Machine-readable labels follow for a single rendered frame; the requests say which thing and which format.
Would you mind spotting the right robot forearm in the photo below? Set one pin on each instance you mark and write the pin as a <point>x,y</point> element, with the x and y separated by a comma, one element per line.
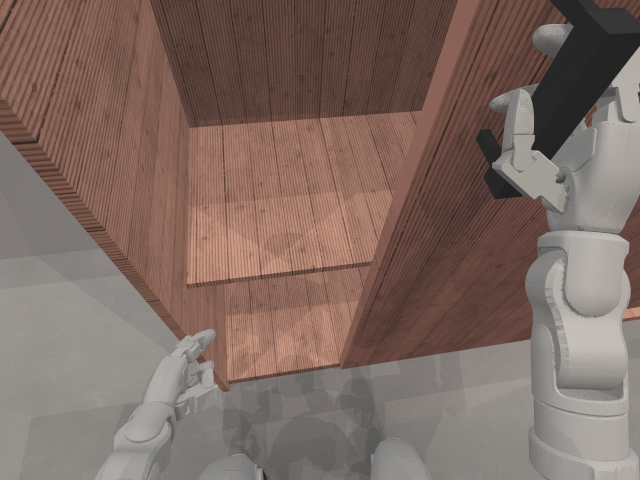
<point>579,293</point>

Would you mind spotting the robot left hand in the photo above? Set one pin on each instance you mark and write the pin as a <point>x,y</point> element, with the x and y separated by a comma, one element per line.
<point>186,391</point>

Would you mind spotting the robot right hand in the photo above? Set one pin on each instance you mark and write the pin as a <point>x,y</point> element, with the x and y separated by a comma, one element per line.
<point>601,163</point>

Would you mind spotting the robot thigh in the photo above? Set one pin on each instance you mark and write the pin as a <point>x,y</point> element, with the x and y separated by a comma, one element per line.
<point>237,467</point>
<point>397,460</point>

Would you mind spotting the right robot thigh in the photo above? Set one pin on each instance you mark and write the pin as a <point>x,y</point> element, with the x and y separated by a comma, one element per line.
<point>397,460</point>

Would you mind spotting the left robot forearm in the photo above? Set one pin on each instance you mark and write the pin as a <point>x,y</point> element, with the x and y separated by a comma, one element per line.
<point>142,447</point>

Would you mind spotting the handle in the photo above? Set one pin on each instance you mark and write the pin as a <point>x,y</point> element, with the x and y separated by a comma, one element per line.
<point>597,48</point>

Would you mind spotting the left robot thigh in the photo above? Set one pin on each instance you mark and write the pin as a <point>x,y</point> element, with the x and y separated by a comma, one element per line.
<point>237,467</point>

